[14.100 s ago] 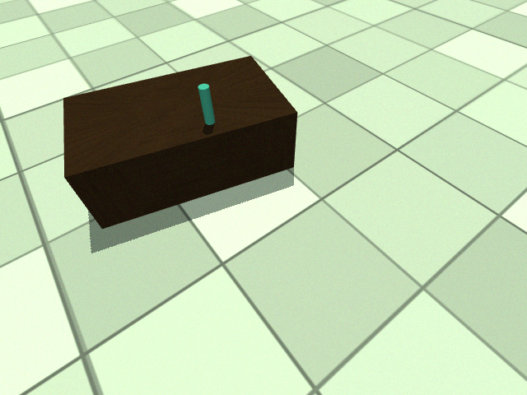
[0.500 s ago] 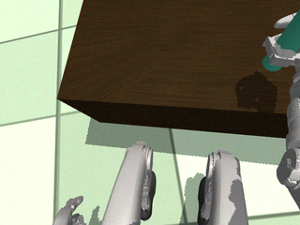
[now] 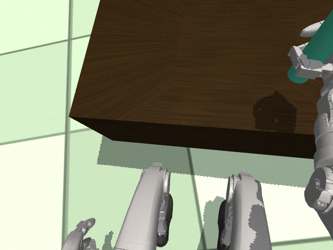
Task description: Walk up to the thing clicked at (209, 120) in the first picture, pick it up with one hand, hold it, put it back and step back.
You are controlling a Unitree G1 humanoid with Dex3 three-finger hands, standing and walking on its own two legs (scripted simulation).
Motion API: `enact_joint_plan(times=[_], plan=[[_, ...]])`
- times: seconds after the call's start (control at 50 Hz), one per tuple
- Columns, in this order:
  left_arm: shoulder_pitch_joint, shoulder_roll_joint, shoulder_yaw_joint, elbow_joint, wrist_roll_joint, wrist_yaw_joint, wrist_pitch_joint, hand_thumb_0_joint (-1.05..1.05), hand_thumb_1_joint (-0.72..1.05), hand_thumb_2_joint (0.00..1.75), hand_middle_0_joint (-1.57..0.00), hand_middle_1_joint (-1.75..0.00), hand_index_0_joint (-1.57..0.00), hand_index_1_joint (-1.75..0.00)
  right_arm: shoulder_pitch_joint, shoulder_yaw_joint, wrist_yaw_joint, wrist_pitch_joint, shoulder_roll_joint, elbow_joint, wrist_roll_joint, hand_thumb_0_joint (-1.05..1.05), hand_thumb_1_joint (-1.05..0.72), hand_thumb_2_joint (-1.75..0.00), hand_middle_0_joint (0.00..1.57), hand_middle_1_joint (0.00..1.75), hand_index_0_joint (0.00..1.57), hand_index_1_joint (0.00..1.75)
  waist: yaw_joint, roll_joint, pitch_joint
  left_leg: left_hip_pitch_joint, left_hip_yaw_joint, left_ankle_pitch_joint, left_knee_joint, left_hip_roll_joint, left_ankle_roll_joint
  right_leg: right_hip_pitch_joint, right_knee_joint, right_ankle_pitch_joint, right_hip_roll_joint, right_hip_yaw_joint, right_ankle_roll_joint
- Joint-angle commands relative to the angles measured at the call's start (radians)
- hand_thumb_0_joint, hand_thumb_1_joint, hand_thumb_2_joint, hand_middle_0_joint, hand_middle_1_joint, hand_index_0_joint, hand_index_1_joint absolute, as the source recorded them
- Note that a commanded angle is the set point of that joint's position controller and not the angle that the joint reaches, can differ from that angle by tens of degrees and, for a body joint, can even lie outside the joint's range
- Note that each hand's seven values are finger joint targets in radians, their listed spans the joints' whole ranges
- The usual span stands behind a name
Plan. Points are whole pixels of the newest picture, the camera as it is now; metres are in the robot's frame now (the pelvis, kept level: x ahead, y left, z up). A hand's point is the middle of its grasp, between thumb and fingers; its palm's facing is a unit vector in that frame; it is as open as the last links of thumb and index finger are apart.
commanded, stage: settle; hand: right
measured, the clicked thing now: (320, 47) +0.52 -0.23 +0.04
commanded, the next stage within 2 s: lift in 0.10 s
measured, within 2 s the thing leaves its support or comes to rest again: neither
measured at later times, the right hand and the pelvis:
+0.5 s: hand (318, 53) +0.50 -0.22 +0.05, palm faces +0.14 +0.99 -0.02, open 6.2 cm; pelvis +0.00 +0.00 +0.03, yaw +0 degrees
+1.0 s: hand out of the picture +0.43 -0.20 +0.17, palm faces +0.15 +0.99 -0.01, open 6.2 cm; pelvis +0.02 +0.00 +0.13, yaw -2 degrees
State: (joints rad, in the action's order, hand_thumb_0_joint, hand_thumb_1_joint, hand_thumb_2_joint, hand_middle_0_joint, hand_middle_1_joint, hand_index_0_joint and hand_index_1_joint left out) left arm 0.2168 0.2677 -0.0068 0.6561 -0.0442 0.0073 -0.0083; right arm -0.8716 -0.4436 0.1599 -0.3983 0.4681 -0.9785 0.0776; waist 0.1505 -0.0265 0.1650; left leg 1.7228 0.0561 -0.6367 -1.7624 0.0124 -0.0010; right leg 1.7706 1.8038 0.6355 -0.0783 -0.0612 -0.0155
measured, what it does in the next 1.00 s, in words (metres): rises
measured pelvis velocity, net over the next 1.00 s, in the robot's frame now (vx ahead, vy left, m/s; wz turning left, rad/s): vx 0.02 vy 0.00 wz -0.04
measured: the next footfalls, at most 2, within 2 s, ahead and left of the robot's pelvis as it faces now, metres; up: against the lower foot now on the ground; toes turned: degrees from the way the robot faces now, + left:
none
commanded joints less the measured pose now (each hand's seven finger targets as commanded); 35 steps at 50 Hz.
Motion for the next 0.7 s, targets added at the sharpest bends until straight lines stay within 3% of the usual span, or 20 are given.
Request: enact_joint_plan(times=[0.0, 0.04, 0.08, 0.12, 0.18, 0.2, 0.26, 0.34, 0.4, 0.44, 0.5, 0.52, 0.56, 0.58, 0.6, 0.66, 0.68], plan=[[0.167, 0.192, -0.072, -0.054, -0.006, -0.012, 0.014, 0.00, 0.89, 0.90, -0.19, -0.29, -0.19, -0.30, -0.430, -0.028, -0.002, -0.093, 0.259, 0.276, 0.016, 0.00, -0.61, -1.37, 1.36, 1.45, 1.38, 1.45, 0.008, -0.137, 0.691, -0.374, -0.011, 0.265, 0.234, -0.028, 0.036, -0.485, -0.216, -0.234, 0.035, 0.004, 0.048], [0.160, 0.191, -0.072, -0.050, -0.004, -0.013, 0.015, 0.00, 0.90, 0.89, -0.19, -0.29, -0.19, -0.29, -0.399, -0.014, -0.001, -0.088, 0.227, 0.248, 0.020, 0.00, -0.65, -1.39, 1.37, 1.47, 1.39, 1.47, 0.009, -0.129, 0.677, -0.374, -0.014, 0.266, 0.240, -0.028, 0.034, -0.484, -0.215, -0.231, 0.034, 0.008, 0.049], [0.164, 0.187, -0.068, -0.048, -0.005, -0.013, 0.016, 0.00, 0.90, 0.89, -0.19, -0.29, -0.19, -0.30, -0.424, -0.015, -0.002, -0.094, 0.240, 0.273, 0.018, 0.00, -0.66, -1.40, 1.37, 1.47, 1.39, 1.47, 0.001, -0.155, 0.676, -0.363, -0.013, 0.257, 0.244, -0.029, 0.038, -0.503, -0.231, -0.232, 0.036, 0.007, 0.045], [0.168, 0.202, -0.079, -0.043, -0.006, -0.013, 0.016, 0.00, 0.90, 0.89, -0.19, -0.29, -0.19, -0.30, -0.379, -0.018, -0.006, -0.090, 0.237, 0.225, 0.013, 0.00, -0.64, -1.39, 1.37, 1.47, 1.39, 1.47, 0.004, -0.144, 0.649, -0.358, -0.006, 0.254, 0.244, -0.029, 0.039, -0.506, -0.238, -0.233, 0.035, -0.001, 0.043], [0.158, 0.195, -0.075, -0.051, -0.005, -0.013, 0.017, 0.00, 0.90, 0.89, -0.19, -0.29, -0.19, -0.30, -0.392, -0.023, -0.005, -0.099, 0.245, 0.265, 0.017, 0.00, -0.65, -1.40, 1.36, 1.47, 1.38, 1.47, -0.002, -0.131, 0.665, -0.384, -0.012, 0.257, 0.254, -0.029, 0.037, -0.501, -0.240, -0.227, 0.035, 0.006, 0.047], [0.160, 0.188, -0.072, -0.052, -0.008, -0.012, 0.017, 0.00, 0.91, 0.89, -0.20, -0.30, -0.21, -0.29, -0.410, -0.011, -0.004, -0.104, 0.238, 0.295, 0.017, 0.00, -0.57, -1.36, 1.41, 1.47, 1.42, 1.47, -0.004, -0.153, 0.683, -0.389, -0.015, 0.266, 0.259, -0.029, 0.038, -0.519, -0.244, -0.238, 0.035, 0.009, 0.046], [0.157, 0.193, -0.077, -0.050, -0.004, -0.015, 0.019, 0.00, 0.91, 0.89, -0.20, -0.30, -0.21, -0.30, -0.368, -0.013, -0.012, -0.095, 0.223, 0.259, 0.018, 0.00, -0.62, -1.35, 1.40, 1.45, 1.41, 1.45, -0.003, -0.140, 0.661, -0.378, -0.008, 0.250, 0.270, -0.031, 0.038, -0.541, -0.259, -0.227, 0.035, 0.003, 0.044], [0.150, 0.192, -0.076, -0.054, -0.001, -0.015, 0.021, 0.00, 0.90, 0.89, -0.20, -0.30, -0.21, -0.30, -0.363, -0.012, -0.020, -0.097, 0.220, 0.320, 0.021, 0.00, -0.62, -1.35, 1.40, 1.45, 1.41, 1.45, -0.014, -0.166, 0.682, -0.374, -0.002, 0.249, 0.282, -0.030, 0.042, -0.611, -0.289, -0.246, 0.034, -0.005, 0.039], [0.152, 0.197, -0.084, -0.049, 0.000, -0.017, 0.023, 0.00, 0.90, 0.89, -0.20, -0.30, -0.21, -0.30, -0.279, 0.006, -0.016, -0.086, 0.169, 0.288, 0.029, 0.00, -0.62, -1.36, 1.42, 1.46, 1.43, 1.46, -0.006, -0.128, 0.652, -0.408, 0.004, 0.271, 0.302, -0.031, 0.039, -0.613, -0.306, -0.264, 0.036, -0.011, 0.040], [0.154, 0.196, -0.083, -0.059, 0.004, -0.020, 0.023, 0.00, 0.90, 0.89, -0.20, -0.30, -0.21, -0.30, -0.337, -0.021, -0.023, -0.096, 0.235, 0.424, 0.032, 0.00, -0.60, -1.37, 1.42, 1.47, 1.43, 1.47, -0.031, -0.160, 0.710, -0.449, -0.005, 0.289, 0.317, -0.030, 0.042, -0.651, -0.323, -0.290, 0.037, -0.003, 0.040], [0.143, 0.188, -0.087, -0.059, 0.010, -0.021, 0.028, 0.00, 0.90, 0.89, -0.20, -0.30, -0.21, -0.30, -0.271, 0.037, -0.021, -0.079, 0.138, 0.405, 0.044, 0.00, -0.60, -1.35, 1.41, 1.46, 1.42, 1.46, -0.015, -0.146, 0.677, -0.480, -0.001, 0.287, 0.351, -0.028, 0.040, -0.684, -0.356, -0.282, 0.038, -0.003, 0.039], [0.139, 0.187, -0.089, -0.056, 0.014, -0.022, 0.031, 0.00, 0.90, 0.89, -0.20, -0.30, -0.21, -0.30, -0.226, 0.029, -0.023, -0.072, 0.125, 0.369, 0.047, 0.00, -0.59, -1.35, 1.40, 1.45, 1.41, 1.45, -0.017, -0.114, 0.643, -0.486, 0.001, 0.268, 0.368, -0.031, 0.039, -0.664, -0.373, -0.254, 0.040, -0.006, 0.039], [0.137, 0.189, -0.090, -0.055, 0.014, -0.028, 0.036, 0.00, 0.90, 0.89, -0.20, -0.30, -0.20, -0.30, -0.186, 0.030, -0.029, -0.071, 0.129, 0.381, 0.046, 0.00, -0.63, -1.36, 1.43, 1.47, 1.44, 1.47, -0.034, -0.100, 0.627, -0.514, -0.004, 0.284, 0.387, -0.032, 0.039, -0.670, -0.391, -0.267, 0.040, -0.003, 0.040], [0.132, 0.190, -0.089, -0.059, 0.013, -0.028, 0.035, 0.00, 0.89, 0.89, -0.20, -0.30, -0.20, -0.29, -0.216, 0.007, -0.034, -0.082, 0.172, 0.470, 0.049, 0.00, -0.63, -1.37, 1.44, 1.48, 1.45, 1.48, -0.048, -0.139, 0.649, -0.522, -0.006, 0.282, 0.392, -0.030, 0.041, -0.708, -0.407, -0.276, 0.040, -0.004, 0.035], [0.132, 0.183, -0.088, -0.063, 0.016, -0.028, 0.036, 0.00, 0.89, 0.89, -0.20, -0.30, -0.20, -0.29, -0.217, 0.026, -0.039, -0.083, 0.153, 0.501, 0.051, 0.00, -0.63, -1.36, 1.43, 1.47, 1.44, 1.47, -0.053, -0.138, 0.670, -0.561, -0.009, 0.297, 0.408, -0.029, 0.042, -0.730, -0.420, -0.287, 0.041, 0.004, 0.037], [0.120, 0.167, -0.087, -0.061, 0.024, -0.032, 0.044, 0.00, 0.89, 0.90, -0.20, -0.30, -0.20, -0.30, -0.116, 0.068, -0.044, -0.062, 0.069, 0.465, 0.062, 0.00, -0.62, -1.36, 1.43, 1.47, 1.44, 1.47, -0.039, -0.081, 0.601, -0.622, -0.013, 0.304, 0.459, -0.030, 0.034, -0.715, -0.451, -0.262, 0.045, 0.016, 0.042], [0.112, 0.160, -0.083, -0.062, 0.025, -0.033, 0.046, 0.00, 0.89, 0.90, -0.20, -0.30, -0.20, -0.30, -0.117, 0.054, -0.052, -0.067, 0.091, 0.505, 0.064, 0.00, -0.62, -1.35, 1.42, 1.46, 1.43, 1.46, -0.055, -0.094, 0.580, -0.633, -0.016, 0.293, 0.473, -0.029, 0.035, -0.717, -0.471, -0.253, 0.044, 0.019, 0.040]])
